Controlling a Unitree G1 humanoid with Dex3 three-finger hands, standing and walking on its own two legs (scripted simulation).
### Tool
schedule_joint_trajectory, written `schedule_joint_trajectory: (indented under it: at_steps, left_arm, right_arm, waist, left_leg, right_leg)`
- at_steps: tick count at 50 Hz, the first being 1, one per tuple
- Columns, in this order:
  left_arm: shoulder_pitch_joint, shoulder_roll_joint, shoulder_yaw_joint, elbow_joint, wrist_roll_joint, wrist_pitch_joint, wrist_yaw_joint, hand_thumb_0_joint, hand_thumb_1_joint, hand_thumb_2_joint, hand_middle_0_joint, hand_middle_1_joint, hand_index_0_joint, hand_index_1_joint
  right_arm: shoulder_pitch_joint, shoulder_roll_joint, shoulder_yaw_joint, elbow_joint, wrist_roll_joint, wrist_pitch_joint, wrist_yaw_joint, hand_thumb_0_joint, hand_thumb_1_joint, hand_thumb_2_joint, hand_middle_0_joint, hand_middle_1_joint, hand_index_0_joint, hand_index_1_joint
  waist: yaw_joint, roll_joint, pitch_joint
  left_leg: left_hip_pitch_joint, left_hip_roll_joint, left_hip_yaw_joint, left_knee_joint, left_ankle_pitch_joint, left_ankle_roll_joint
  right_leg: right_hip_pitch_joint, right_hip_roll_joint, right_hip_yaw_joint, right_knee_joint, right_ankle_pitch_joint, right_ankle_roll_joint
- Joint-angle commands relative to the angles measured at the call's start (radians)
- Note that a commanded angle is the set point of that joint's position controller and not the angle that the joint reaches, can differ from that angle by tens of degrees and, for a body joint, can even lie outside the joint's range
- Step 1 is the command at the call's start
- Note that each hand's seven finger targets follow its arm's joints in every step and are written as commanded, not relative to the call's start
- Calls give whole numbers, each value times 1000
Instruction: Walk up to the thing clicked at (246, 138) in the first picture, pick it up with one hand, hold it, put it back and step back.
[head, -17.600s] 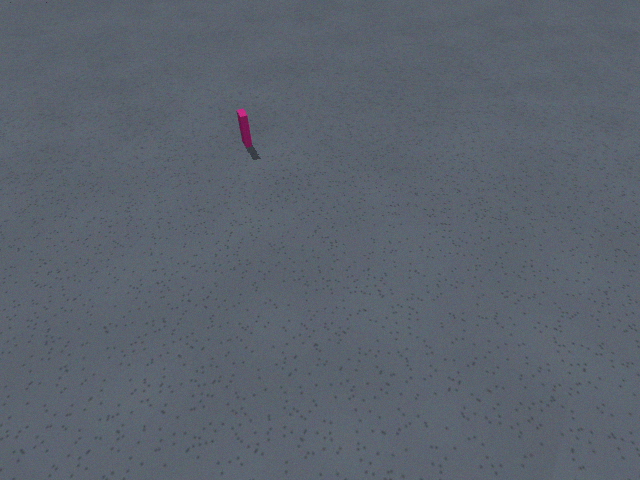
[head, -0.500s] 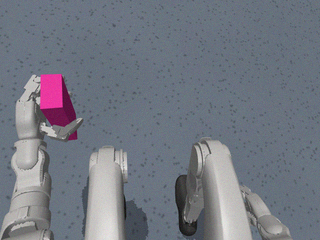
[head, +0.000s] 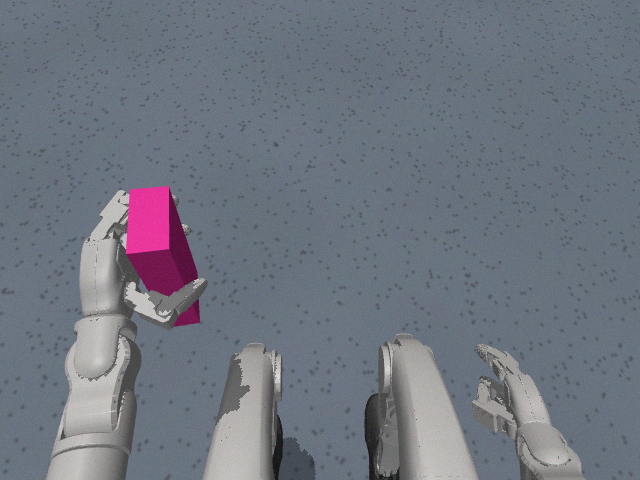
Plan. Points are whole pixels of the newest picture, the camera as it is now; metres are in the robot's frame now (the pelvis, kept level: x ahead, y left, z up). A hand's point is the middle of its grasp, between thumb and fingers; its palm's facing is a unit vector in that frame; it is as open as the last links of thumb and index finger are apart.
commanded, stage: hold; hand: left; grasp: from the side
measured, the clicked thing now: (169, 265) +0.36 +0.19 +0.00
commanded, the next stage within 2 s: crouch in 1.84 s
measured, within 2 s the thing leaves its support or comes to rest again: neither
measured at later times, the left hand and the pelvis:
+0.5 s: hand (120, 181) +0.37 +0.18 +0.16, palm faces +0.10 -0.99 -0.05, open 11.5 cm; pelvis +0.03 +0.00 +0.13, yaw +0 degrees
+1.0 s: hand (109, 101) +0.40 +0.17 +0.22, palm faces +0.13 -0.99 -0.01, open 11.6 cm; pelvis +0.05 -0.01 +0.18, yaw +0 degrees
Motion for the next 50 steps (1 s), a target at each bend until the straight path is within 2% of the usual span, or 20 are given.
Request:
schedule_joint_trajectory:
  at_steps: [1, 4, 6, 9, 11, 14, 15, 17, 25, 26, 31, 33, 36, 37, 38, 40, 42, 44, 47, 50]
  left_arm:
    - [-188, 156, 62, -244, -12, -57, 28, 0, 51, 1295, -1306, -1568, -1347, -1547]
    - [-171, 147, 58, -220, -14, -53, 28, 0, 107, 1330, -1318, -1584, -1356, -1566]
    - [-154, 120, 20, -184, -11, -52, 19, 0, 153, 1343, -1323, -1582, -1359, -1565]
    - [-165, 116, 22, -130, -21, -51, 3, 0, 197, 1374, -1335, -1596, -1369, -1581]
    - [-200, 137, 43, -131, -21, -55, -1, 0, 160, 1365, -1363, -1609, -1396, -1594]
    - [-173, 129, 28, -122, -13, -53, -5, 0, 129, 1349, -1335, -1583, -1369, -1569]
    - [-195, 126, 24, -120, -13, -55, -5, 0, 133, 1337, -1319, -1561, -1351, -1549]
    - [-189, 140, 50, -134, -20, -64, -3, 0, 129, 1326, -1317, -1548, -1347, -1537]
    - [-225, 93, 8, -134, -23, -73, -1, 0, 76, 1231, -1277, -1479, -1307, -1466]
    - [-249, 113, 25, -133, -22, -74, 1, 0, 54, 1226, -1270, -1473, -1298, -1462]
    - [-256, 99, 13, -83, -8, -66, 4, 0, 16, 1224, -1259, -1468, -1287, -1459]
    - [-300, 112, 22, -135, -15, -70, 7, 0, 3, 1225, -1263, -1473, -1290, -1465]
    - [-242, 60, 3, -27, -17, -54, 4, 0, 7, 1223, -1247, -1461, -1275, -1452]
    - [-273, 86, 18, -55, -13, -57, 9, 0, 10, 1219, -1245, -1456, -1272, -1449]
    - [-240, 73, 13, 3, -8, -50, 8, 0, -14, 1221, -1241, -1459, -1268, -1451]
    - [-304, 85, 17, -56, -7, -61, 10, 0, -4, 1218, -1232, -1447, -1258, -1441]
    - [-274, 62, 1, -5, -6, -64, 6, 0, 3, 1215, -1227, -1445, -1254, -1438]
    - [-342, 113, 41, -83, -7, -80, 12, 0, -12, 1179, -1195, -1408, -1223, -1399]
    - [-287, 57, 14, 1, -15, -81, 6, 0, -18, 1204, -1199, -1420, -1224, -1415]
    - [-319, 75, 14, -24, -8, -90, 7, 0, -10, 1204, -1198, -1409, -1219, -1409]
  right_arm:
    - [62, -146, -62, -99, 3, -52, -28, 0, -898, -892, 201, 299, 200, 299]
    - [70, -142, -59, -94, 1, -64, -33, 0, -894, -892, 201, 300, 200, 300]
    - [75, -138, -58, -83, 0, -74, -33, 0, -891, -891, 201, 300, 200, 299]
    - [87, -138, -56, -73, 2, -87, -34, 0, -889, -892, 201, 300, 200, 300]
    - [94, -135, -57, -72, -1, -92, -32, 0, -893, -892, 201, 300, 200, 300]
    - [105, -132, -56, -75, -2, -96, -28, 0, -888, -891, 201, 300, 200, 300]
    - [109, -131, -54, -71, -4, -97, -26, 0, -886, -891, 201, 300, 200, 300]
    - [107, -129, -53, -71, -6, -100, -23, 0, -887, -891, 201, 300, 200, 300]
    - [131, -118, -42, -57, -18, -103, -26, 0, -892, -891, 201, 300, 200, 300]
    - [138, -124, -44, -54, -18, -104, -28, 0, -893, -891, 201, 300, 200, 300]
    - [158, -113, -40, -43, -28, -97, -30, 0, -893, -892, 201, 300, 200, 300]
    - [163, -108, -38, -40, -27, -94, -30, 0, -893, -892, 200, 300, 200, 300]
    - [161, -103, -35, -38, -32, -90, -28, 0, -890, -891, 201, 300, 200, 300]
    - [160, -105, -39, -38, -31, -90, -28, 0, -889, -891, 200, 300, 200, 300]
    - [157, -102, -40, -39, -32, -87, -28, 0, -891, -892, 200, 300, 200, 300]
    - [160, -102, -41, -38, -35, -84, -27, 0, -890, -892, 200, 300, 200, 300]
    - [154, -99, -39, -39, -36, -84, -26, 0, -888, -892, 200, 300, 200, 300]
    - [154, -96, -40, -37, -38, -84, -28, 0, -888, -891, 200, 300, 200, 300]
    - [145, -94, -35, -39, -40, -82, -26, 0, -893, -893, 200, 300, 200, 300]
    - [157, -93, -37, -31, -42, -77, -30, 0, -896, -895, 200, 300, 200, 300]
  waist:
    - [-25, 52, -446]
    - [-20, 42, -428]
    - [-32, 37, -393]
    - [-28, 17, -322]
    - [-21, 39, -314]
    - [-2, 53, -297]
    - [-10, 51, -291]
    - [9, 58, -305]
    - [-4, 43, -285]
    - [-1, 52, -281]
    - [-4, 30, -258]
    - [4, 24, -256]
    - [-3, -5, -219]
    - [6, 0, -198]
    - [4, 6, -184]
    - [1, 9, -198]
    - [1, 15, -168]
    - [11, 12, -202]
    - [6, -8, -182]
    - [6, 12, -222]
  left_leg:
    - [430, -9, -23, -401, 148, 16]
    - [500, -8, -24, -460, 154, 15]
    - [527, -8, -27, -491, 158, 14]
    - [567, -2, -26, -538, 164, 14]
    - [602, 0, -21, -568, 178, 12]
    - [683, 5, -25, -633, 207, 4]
    - [692, 6, -26, -647, 214, 3]
    - [736, 8, -34, -677, 235, 0]
    - [846, 9, -17, -764, 295, -1]
    - [865, 10, -17, -776, 302, -2]
    - [912, 8, -2, -816, 374, -1]
    - [930, 7, 4, -836, 374, 1]
    - [931, 6, 7, -858, 398, 2]
    - [937, 6, 10, -875, 384, 2]
    - [943, 6, 14, -881, 393, 0]
    - [967, 8, 16, -895, 390, 0]
    - [985, 8, 16, -917, 400, -4]
    - [998, 4, 22, -926, 391, 1]
    - [1005, 3, 25, -942, 410, 0]
    - [1040, 3, 28, -946, 464, -2]
  right_leg:
    - [439, 40, 12, -322, 133, -43]
    - [504, 45, 7, -389, 136, -44]
    - [525, 44, 4, -417, 146, -44]
    - [567, 47, 1, -474, 154, -41]
    - [603, 47, 2, -507, 165, -41]
    - [646, 49, -2, -553, 180, -43]
    - [662, 48, -3, -567, 190, -42]
    - [697, 49, -6, -582, 208, -40]
    - [826, 58, -5, -681, 269, -39]
    - [831, 59, -5, -688, 274, -41]
    - [916, 64, -8, -743, 337, -40]
    - [955, 64, -6, -765, 343, -38]
    - [988, 67, -10, -793, 365, -37]
    - [992, 66, -8, -805, 354, -36]
    - [997, 66, -7, -814, 359, -37]
    - [1013, 66, -6, -829, 360, -37]
    - [1012, 68, -10, -841, 359, -40]
    - [1062, 65, -4, -860, 364, -34]
    - [1089, 66, -4, -870, 383, -34]
    - [1123, 63, 1, -876, 438, -36]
